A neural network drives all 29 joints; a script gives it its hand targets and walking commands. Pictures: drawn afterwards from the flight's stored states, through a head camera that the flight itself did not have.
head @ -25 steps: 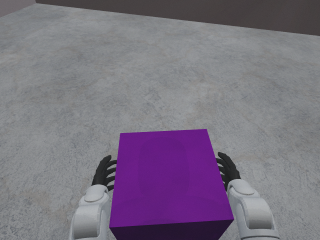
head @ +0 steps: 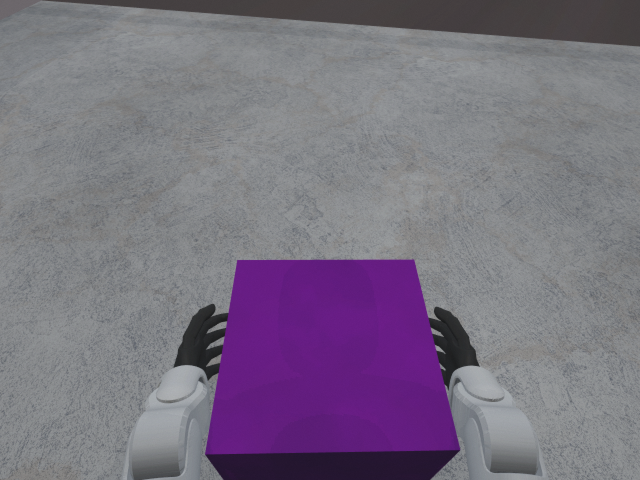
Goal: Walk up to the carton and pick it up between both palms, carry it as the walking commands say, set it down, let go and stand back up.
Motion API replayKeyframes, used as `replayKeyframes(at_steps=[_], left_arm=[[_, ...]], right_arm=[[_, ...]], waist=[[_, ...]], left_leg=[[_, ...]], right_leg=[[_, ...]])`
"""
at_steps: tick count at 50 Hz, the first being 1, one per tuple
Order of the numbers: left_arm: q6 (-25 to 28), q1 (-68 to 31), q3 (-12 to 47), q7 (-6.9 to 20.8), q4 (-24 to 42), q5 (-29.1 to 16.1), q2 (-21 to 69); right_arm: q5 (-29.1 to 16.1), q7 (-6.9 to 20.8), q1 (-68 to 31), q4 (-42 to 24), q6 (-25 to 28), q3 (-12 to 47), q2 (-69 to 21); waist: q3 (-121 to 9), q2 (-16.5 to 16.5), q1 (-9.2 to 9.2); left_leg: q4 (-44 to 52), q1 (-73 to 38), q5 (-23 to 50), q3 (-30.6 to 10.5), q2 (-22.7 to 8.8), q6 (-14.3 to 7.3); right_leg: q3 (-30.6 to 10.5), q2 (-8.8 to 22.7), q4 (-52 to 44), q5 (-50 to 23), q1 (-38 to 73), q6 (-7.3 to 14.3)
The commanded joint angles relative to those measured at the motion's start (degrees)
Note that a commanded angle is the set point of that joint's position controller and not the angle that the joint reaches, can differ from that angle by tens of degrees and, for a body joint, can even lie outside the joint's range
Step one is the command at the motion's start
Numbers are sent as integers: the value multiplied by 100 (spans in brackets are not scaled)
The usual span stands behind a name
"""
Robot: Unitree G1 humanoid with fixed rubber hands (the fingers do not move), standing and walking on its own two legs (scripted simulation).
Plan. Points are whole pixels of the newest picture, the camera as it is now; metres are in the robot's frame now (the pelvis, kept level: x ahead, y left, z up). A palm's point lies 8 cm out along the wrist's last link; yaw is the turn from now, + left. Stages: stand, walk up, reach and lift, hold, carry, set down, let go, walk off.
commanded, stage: carry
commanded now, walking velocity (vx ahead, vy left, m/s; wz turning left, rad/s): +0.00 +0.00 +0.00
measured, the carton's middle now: (325, 390) +0.26 +0.01 -0.05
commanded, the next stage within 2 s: none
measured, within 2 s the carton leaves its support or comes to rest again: neither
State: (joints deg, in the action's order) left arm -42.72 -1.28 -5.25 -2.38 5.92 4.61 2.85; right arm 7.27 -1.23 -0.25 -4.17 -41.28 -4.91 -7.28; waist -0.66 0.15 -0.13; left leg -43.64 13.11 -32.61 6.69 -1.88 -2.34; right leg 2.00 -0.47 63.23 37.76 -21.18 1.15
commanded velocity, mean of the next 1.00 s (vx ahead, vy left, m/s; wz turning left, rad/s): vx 0.00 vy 0.00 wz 0.00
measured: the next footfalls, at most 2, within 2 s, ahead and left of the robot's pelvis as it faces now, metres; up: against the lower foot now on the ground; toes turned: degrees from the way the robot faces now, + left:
right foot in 0.08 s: +0.11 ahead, -0.10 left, +0.00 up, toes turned -3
left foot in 0.32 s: +0.19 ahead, +0.10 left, +0.00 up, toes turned +6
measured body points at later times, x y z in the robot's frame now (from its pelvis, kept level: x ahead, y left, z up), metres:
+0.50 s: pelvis +0.27 +0.02 +0.01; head +0.28 +0.03 +0.46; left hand +0.54 +0.20 +0.04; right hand +0.54 -0.13 +0.03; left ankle +0.15 +0.10 -0.71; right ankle +0.21 -0.09 -0.67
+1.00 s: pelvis +0.51 +0.06 +0.01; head +0.53 +0.06 +0.46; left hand +0.79 +0.23 +0.04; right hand +0.78 -0.10 +0.04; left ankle +0.40 +0.12 -0.71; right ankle +0.49 -0.06 -0.70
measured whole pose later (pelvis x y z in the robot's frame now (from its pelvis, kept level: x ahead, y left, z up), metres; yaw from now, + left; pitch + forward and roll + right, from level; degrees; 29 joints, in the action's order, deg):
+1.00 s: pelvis +0.51 +0.06 +0.01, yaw +0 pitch +3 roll -3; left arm -41.6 -3.4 -5.2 -2.1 5.2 4.8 4.1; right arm 7.9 -1.4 -0.9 -7.5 -42.4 -4.7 -5.6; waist -0.9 -2.9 0.4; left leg -39.1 11.9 -30.2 6.3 -0.3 -4.5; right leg 4.5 0.0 42.4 27.0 -21.9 0.6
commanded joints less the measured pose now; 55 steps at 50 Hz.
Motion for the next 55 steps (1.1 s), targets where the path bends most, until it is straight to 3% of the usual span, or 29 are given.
replayKeyframes(at_steps=[1,2,3,4,5,9,12,14,15,16,17,18,22,25,26,27,28,29,32,35,37,39,40,45,48,49,51,52,55], left_arm=[[295,-1832,2990,782,540,-648,3797],[240,-1502,2946,776,436,-548,3741],[298,-1647,2968,787,729,-579,3714],[338,-1686,2944,758,758,-532,3691],[319,-1581,2904,749,735,-494,3561],[363,-1962,2898,699,542,-345,3657],[387,-2640,3235,704,1261,-677,3720],[341,-2655,3287,727,1162,-707,3576],[288,-2609,3481,741,1276,-787,3579],[202,-2473,3675,750,1169,-859,3642],[226,-2732,3675,804,1120,-951,3670],[242,-2918,3498,838,1060,-970,3588],[275,-2442,3264,784,802,-839,3702],[222,-1588,2889,694,509,-529,3491],[193,-1538,2912,700,564,-498,3490],[219,-1516,2776,694,557,-454,3522],[239,-1468,2786,686,734,-450,3438],[225,-1243,2781,651,320,-339,3518],[341,-1749,2652,604,326,-148,3507],[397,-2620,3106,618,1185,-493,3704],[342,-2654,3242,640,1276,-659,3670],[219,-2473,3636,681,1281,-809,3673],[254,-2943,3745,740,1261,-945,3765],[272,-2301,3267,818,524,-805,3739],[211,-1686,2994,744,358,-616,3603],[229,-1818,2957,752,402,-591,3684],[214,-1471,2840,744,427,-450,3561],[276,-1755,2836,728,557,-416,3558],[325,-2221,2790,627,471,-234,3619]], right_arm=[[-1142,700,-2754,-1679,240,3255,-2986],[-1175,688,-2558,-1657,181,3423,-2969],[-1157,728,-2455,-1620,187,3390,-2965],[-1139,738,-2396,-1370,149,3364,-3127],[-1243,787,-2347,-1267,112,3425,-3176],[-1289,860,-3035,-1252,244,3390,-3052],[-1052,789,-2294,-911,180,3026,-3227],[-794,744,-1889,-601,164,2739,-3103],[-754,735,-1652,-621,166,2646,-3106],[-795,684,-1500,-677,139,2705,-3088],[-644,643,-1539,-674,197,2486,-2995],[-568,639,-1583,-535,161,2455,-2947],[-918,584,-2661,-1664,232,2891,-2803],[-1045,605,-2449,-1579,136,3148,-2766],[-1023,626,-2194,-1468,103,3136,-2720],[-1066,665,-2357,-1363,70,3201,-2837],[-1138,684,-2335,-1443,59,3247,-2940],[-1322,745,-2705,-1498,101,3438,-2964],[-1318,839,-2985,-980,178,3348,-3014],[-1152,847,-2647,-1035,214,3031,-3109],[-929,763,-2046,-758,147,2790,-3168],[-906,704,-1606,-777,121,2805,-3110],[-706,693,-1563,-556,156,2540,-3141],[-809,616,-2446,-1385,252,2833,-2759],[-923,601,-2338,-1408,158,3006,-2763],[-930,632,-2308,-1276,127,3093,-2839],[-1021,684,-2198,-1163,36,3230,-2959],[-1191,759,-2613,-1266,84,3336,-3024],[-1370,873,-3209,-1081,204,3269,-3049]], waist=[[-1703,-973,-69],[-2236,-554,22],[-2838,-60,137],[-3213,1339,245],[-2973,1868,139],[-1343,1059,233],[-1524,1043,128],[-2253,369,-198],[-2744,-674,-274],[-2689,-2022,-299],[-2343,-2272,-281],[-1936,-1772,-302],[-1101,-965,-195],[-1931,-860,0],[-2326,-587,27],[-2963,355,153],[-3126,1798,231],[-2623,2044,213],[-1123,1121,244],[-1202,717,115],[-2187,240,-204],[-2547,-1911,-263],[-2485,-2025,-231],[-1312,-1041,-152],[-1944,-780,-32],[-2213,-337,9],[-3073,1542,157],[-2664,2008,132],[-1537,1291,143]], left_leg=[[431,-2130,9349,-780,-796,-459],[-256,-1306,8517,-441,-701,-308],[-1158,-218,6255,-283,-426,26],[-2746,1293,1973,-182,314,307],[-2857,1501,-184,-663,538,174],[-1491,3173,-946,-611,154,54],[173,2078,421,-150,294,82],[1700,-368,3292,-139,308,12],[1150,-1866,7019,-1127,-444,-390],[889,-2958,11290,-2076,-1479,-1111],[1023,-2701,11922,-2360,-1682,-1463],[1091,-2662,11160,-2515,-1651,-1410],[978,-3009,10202,-1960,-1139,-692],[193,-1922,9588,-764,-733,-339],[-360,-839,8370,-499,-619,-146],[-1554,449,5633,-219,-256,173],[-3035,1944,818,-291,498,302],[-2957,2131,-564,-581,547,251],[-1929,3472,-1060,-684,214,74],[350,2143,310,-302,162,73],[1813,-521,3378,-344,235,-31],[1163,-2580,10853,-2275,-1573,-1130],[1136,-2392,11516,-2308,-1647,-1337],[1050,-2653,10098,-1761,-1156,-702],[556,-1721,9371,-968,-834,-449],[83,-922,8409,-727,-734,-244],[-1747,1120,2695,-312,120,259],[-1736,1775,-117,-568,417,298],[314,2549,-506,-451,143,60]], right_leg=[[865,-334,-2714,-1798,-589,-79],[844,-332,-3424,-3342,915,-61],[-85,333,-3262,-5955,2527,449],[-1448,1790,-2767,-10964,4066,1407],[-1863,2213,-2824,-12442,3848,1848],[-1638,1740,-2986,-10627,3582,1274],[-723,1365,-2765,-10201,3030,846],[26,1025,-1661,-9038,1877,405],[179,700,-723,-6117,601,19],[356,-121,243,-1264,-866,-152],[-18,-201,223,20,-907,-101],[-146,-119,-204,322,-1570,-23],[390,-101,-1218,-371,-2589,-33],[868,-377,-3001,-2237,-190,-40],[647,-232,-3302,-3802,1395,91],[-389,676,-2990,-7465,3191,665],[-1643,2040,-2652,-11742,4479,1689],[-1895,2083,-2782,-12710,4048,1896],[-1694,1765,-3065,-10657,3600,1265],[-767,1383,-2907,-9395,2686,893],[155,998,-1762,-7690,1658,372],[244,-140,-30,-487,-602,-135],[-83,-113,-153,-90,-424,-102],[351,-1,-1654,-555,-1871,-45],[671,-235,-3137,-2095,88,-39],[505,-87,-3418,-3486,1247,57],[-1168,1782,-2729,-10118,3884,1258],[-1585,2095,-2728,-11757,3964,1702],[-999,1610,-2679,-10367,3712,1019]])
